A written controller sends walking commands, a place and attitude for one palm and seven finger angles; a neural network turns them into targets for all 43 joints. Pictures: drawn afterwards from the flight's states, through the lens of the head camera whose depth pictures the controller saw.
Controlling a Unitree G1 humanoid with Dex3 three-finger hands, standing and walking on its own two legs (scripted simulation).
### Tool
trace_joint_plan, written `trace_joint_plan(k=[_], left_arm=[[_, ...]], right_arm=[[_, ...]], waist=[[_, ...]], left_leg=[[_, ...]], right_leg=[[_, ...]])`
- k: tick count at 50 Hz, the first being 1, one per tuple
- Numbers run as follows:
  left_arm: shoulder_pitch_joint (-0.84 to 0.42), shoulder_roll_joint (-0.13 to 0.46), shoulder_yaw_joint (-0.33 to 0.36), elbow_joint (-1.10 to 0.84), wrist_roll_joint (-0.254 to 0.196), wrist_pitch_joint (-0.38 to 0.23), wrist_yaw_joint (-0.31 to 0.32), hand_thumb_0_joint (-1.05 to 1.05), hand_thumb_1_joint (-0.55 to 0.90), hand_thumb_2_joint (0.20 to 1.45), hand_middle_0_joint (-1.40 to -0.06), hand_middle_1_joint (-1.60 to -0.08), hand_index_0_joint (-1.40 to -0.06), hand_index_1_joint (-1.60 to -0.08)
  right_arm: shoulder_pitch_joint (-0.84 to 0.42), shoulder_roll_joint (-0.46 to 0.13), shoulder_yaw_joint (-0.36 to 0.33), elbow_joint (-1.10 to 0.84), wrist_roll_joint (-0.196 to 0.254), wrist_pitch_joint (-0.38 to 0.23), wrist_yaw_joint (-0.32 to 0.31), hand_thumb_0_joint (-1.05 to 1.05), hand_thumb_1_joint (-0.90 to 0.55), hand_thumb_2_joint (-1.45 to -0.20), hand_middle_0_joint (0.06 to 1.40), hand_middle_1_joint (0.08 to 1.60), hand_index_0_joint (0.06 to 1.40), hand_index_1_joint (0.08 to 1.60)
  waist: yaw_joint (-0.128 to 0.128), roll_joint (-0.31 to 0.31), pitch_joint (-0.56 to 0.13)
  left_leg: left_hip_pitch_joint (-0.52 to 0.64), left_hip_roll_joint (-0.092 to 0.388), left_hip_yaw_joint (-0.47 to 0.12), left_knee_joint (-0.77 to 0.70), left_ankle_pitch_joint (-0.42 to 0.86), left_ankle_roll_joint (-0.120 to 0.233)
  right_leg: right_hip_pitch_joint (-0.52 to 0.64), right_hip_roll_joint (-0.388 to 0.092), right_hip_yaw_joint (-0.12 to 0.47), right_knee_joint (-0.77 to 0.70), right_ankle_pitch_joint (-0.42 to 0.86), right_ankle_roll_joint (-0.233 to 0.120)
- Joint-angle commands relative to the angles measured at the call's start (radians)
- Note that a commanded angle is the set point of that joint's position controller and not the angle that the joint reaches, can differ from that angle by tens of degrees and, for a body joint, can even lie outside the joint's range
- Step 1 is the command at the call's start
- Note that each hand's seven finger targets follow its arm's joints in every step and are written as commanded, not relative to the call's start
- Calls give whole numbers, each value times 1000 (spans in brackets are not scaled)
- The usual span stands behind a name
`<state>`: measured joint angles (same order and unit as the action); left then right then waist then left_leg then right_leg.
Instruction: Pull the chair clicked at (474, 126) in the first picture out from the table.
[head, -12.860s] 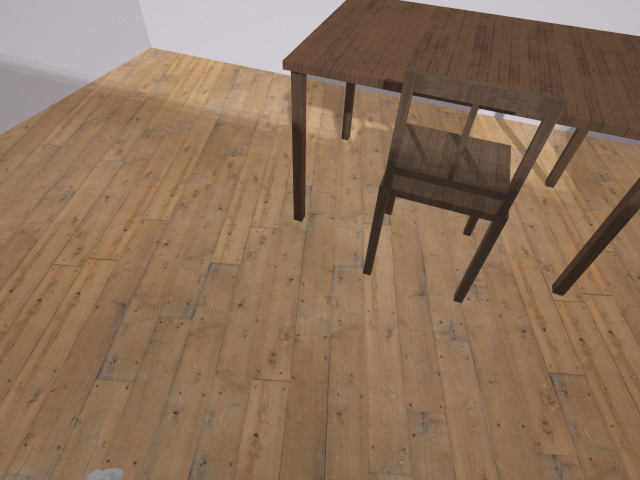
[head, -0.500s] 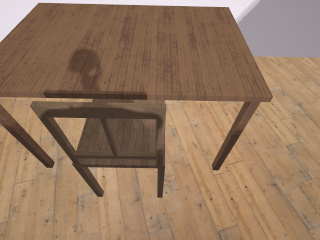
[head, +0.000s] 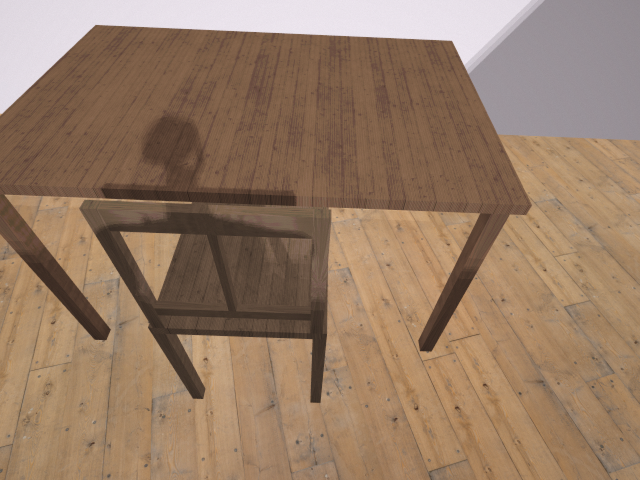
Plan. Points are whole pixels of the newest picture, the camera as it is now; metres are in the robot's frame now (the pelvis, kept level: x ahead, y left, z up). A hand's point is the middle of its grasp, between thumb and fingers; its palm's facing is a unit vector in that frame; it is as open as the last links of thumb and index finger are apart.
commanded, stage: look again from close up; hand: left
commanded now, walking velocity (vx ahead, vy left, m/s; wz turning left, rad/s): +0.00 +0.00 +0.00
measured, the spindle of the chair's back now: (224, 273) +0.47 +0.21 -0.11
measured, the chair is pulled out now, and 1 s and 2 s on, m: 0.00 0.00 0.00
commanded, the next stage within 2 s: raise the hand toward the chair's back in 0.98 s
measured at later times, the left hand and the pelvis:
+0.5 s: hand out of the picture +0.01 +0.18 -0.17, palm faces +0.03 -0.97 -0.25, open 7.3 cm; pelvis +0.00 +0.00 -0.01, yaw -1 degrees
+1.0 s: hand out of the picture +0.00 +0.16 -0.17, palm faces +0.03 -0.97 -0.23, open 7.3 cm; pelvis +0.00 -0.01 +0.00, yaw +0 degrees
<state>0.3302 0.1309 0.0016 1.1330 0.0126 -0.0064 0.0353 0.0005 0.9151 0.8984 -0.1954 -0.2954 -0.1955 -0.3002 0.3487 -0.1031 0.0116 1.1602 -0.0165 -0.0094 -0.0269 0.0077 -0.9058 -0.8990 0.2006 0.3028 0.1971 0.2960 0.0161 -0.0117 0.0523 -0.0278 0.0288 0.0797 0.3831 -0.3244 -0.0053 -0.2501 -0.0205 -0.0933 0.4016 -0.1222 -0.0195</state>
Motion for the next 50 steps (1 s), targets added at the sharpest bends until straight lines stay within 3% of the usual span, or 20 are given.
trace_joint_plan(k=[1, 3, 4, 5, 6, 7, 9, 10, 11, 12, 13, 16, 21, 22, 26, 32, 42, 50], left_arm=[[66, 75, 17, -25, -1, -18, 4, 0, 900, 900, -200, -300, -200, -300], [74, 64, 15, -19, -1, -16, 5, 0, 900, 900, -200, -300, -200, -300], [119, 105, 3, 11, 9, -41, 43, 0, 900, 900, -200, -300, -200, -300], [115, 135, 14, -6, -3, -32, 37, 0, 900, 900, -200, -300, -200, -300], [89, 121, 10, -16, 2, -30, 26, 0, 900, 900, -200, -300, -200, -300], [66, 115, 9, -24, -2, -24, 16, 0, 900, 900, -200, -300, -200, -300], [41, 71, 1, -24, 4, -19, 5, 0, 900, 900, -200, -300, -200, -300], [38, 56, -1, -22, 3, -18, 3, 0, 900, 900, -200, -300, -200, -300], [39, 49, -2, -21, 1, -17, 2, 0, 900, 900, -200, -300, -200, -300], [33, 58, -1, -21, 0, -15, -1, 0, 900, 900, -200, -300, -200, -300], [32, 56, 1, -26, 0, -16, -1, 0, 900, 900, -200, -300, -200, -300], [39, 60, 2, -21, -1, -21, 1, 0, 900, 900, -200, -300, -200, -300], [19, 76, 11, -32, -4, -21, 2, 0, 900, 900, -200, -300, -200, -300], [13, 81, 12, -34, -4, -20, 1, 0, 900, 900, -200, -300, -200, -300], [1, 100, 19, -43, -3, -24, 3, 0, 900, 900, -200, -300, -200, -300], [-20, 113, 23, -47, -6, -24, 1, 0, 900, 900, -200, -300, -200, -300], [-29, 120, 20, -28, -6, -21, -1, 0, 900, 900, -200, -300, -200, -300], [-14, 109, 18, -21, -4, -21, 0, 0, 900, 900, -200, -300, -200, -300]], right_arm=[[109, -70, -13, -5, 5, -9, -8, 0, -900, -900, 200, 300, 200, 300], [116, -65, -11, -2, 5, -9, -10, 0, -900, -900, 200, 300, 200, 300], [-22, -126, -17, -83, 9, -36, -3, 0, -900, -900, 200, 300, 200, 300], [56, -80, -23, -115, 9, -27, -10, 0, -900, -900, 200, 300, 200, 300], [102, -70, -20, -110, 10, -32, -10, 0, -900, -900, 200, 300, 200, 300], [99, -71, -19, -123, 5, -29, -11, 0, -900, -900, 200, 300, 200, 300], [123, -84, -19, -128, 4, -26, -12, 0, -900, -900, 200, 300, 200, 300], [138, -91, -18, -129, 4, -26, -11, 0, -900, -900, 200, 300, 200, 300], [145, -94, -16, -128, 4, -27, -12, 0, -900, -900, 200, 300, 200, 300], [142, -94, -14, -126, 2, -29, -12, 0, -900, -900, 200, 300, 200, 300], [136, -97, -13, -127, 2, -30, -12, 0, -900, -900, 200, 300, 200, 300], [137, -100, -10, -122, 3, -32, -12, 0, -900, -900, 200, 300, 200, 300], [125, -105, -7, -110, 1, -30, -12, 0, -900, -900, 200, 300, 200, 300], [124, -101, -7, -106, 0, -30, -11, 0, -900, -900, 200, 300, 200, 300], [115, -105, -7, -94, -1, -28, -9, 0, -900, -900, 200, 300, 200, 300], [109, -102, -8, -73, -2, -25, -8, 0, -900, -900, 200, 300, 200, 300], [106, -100, -5, -44, 0, -16, -7, 0, -900, -900, 200, 300, 200, 300], [116, -100, -3, -34, 1, -20, -8, 0, -900, -900, 200, 300, 200, 300]], waist=[[-11, 5, 59], [-10, 19, 71], [20, 110, 41], [-21, 186, -72], [-32, 186, -94], [-23, 180, -83], [-30, 34, 21], [-32, -7, 48], [-31, -2, 70], [-27, 69, 87], [-23, 80, 104], [-21, 12, 95], [-22, -1, 90], [-22, 23, 84], [-23, -36, 61], [-23, 6, 17], [-23, 14, 43], [-22, 21, 34]], left_leg=[[-188, 61, -61, -114, 12, 24], [-206, 66, -66, -122, -1, 26], [-249, 96, -14, 51, 220, 6], [-236, 41, -41, 30, 22, -2], [-219, 59, -67, -4, 73, 8], [-226, 80, -76, -3, 54, 23], [-280, 88, -100, -31, 20, 38], [-292, 87, -109, -45, 11, 43], [-291, 85, -111, -56, 15, 45], [-295, 91, -116, -86, 13, 44], [-312, 92, -121, -97, 20, 44], [-278, 76, -100, -81, 65, 42], [-249, 70, -86, -81, 82, 39], [-244, 72, -87, -94, 83, 40], [-225, 59, -74, -70, 75, 35], [-192, 63, -71, -75, 82, 31], [-187, 63, -65, -78, 44, 26], [-191, 67, -62, -79, 55, 25]], right_leg=[[78, -84, 128, -83, -72, -12], [74, -80, 122, -73, -65, -12], [106, -140, 124, 96, 404, -17], [133, -154, 163, 72, 237, -40], [104, -127, 148, 106, 115, -53], [90, -102, 117, 83, -4, -49], [39, -77, 98, 74, -77, -36], [26, -73, 103, 70, -88, -35], [14, -72, 106, 70, -82, -35], [7, -65, 108, 77, -83, -36], [16, -63, 104, 84, -61, -34], [33, -72, 123, 70, -8, -36], [36, -80, 134, 59, 15, -35], [41, -79, 133, 59, 13, -37], [55, -98, 149, 39, 30, -40], [73, -103, 149, 27, 26, -44], [49, -105, 159, -21, -60, -44], [62, -102, 156, -20, -41, -39]])
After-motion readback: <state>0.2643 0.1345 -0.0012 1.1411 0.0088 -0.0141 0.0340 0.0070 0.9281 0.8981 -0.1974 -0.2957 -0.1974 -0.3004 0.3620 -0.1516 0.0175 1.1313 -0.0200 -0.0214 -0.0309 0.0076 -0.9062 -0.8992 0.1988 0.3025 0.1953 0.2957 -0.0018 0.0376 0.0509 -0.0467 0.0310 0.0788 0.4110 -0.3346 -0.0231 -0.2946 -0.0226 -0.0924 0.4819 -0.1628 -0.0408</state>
